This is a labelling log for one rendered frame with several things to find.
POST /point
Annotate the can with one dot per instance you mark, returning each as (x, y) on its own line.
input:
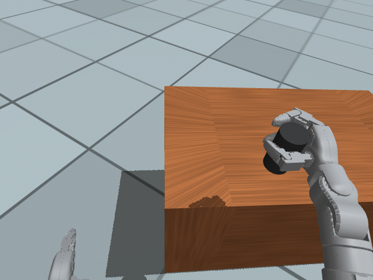
(291, 136)

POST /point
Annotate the right robot arm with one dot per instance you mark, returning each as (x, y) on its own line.
(343, 225)

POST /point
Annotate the right robot hand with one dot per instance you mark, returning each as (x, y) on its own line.
(320, 149)

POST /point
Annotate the left robot hand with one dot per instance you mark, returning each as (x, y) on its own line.
(63, 264)

